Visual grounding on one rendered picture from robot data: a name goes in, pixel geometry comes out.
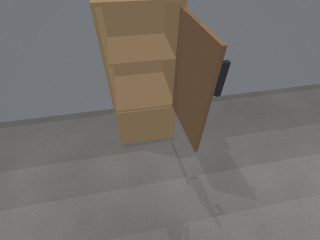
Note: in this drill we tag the handle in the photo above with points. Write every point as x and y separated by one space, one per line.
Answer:
222 77

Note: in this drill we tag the cupboard door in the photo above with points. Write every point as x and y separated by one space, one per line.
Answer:
199 58

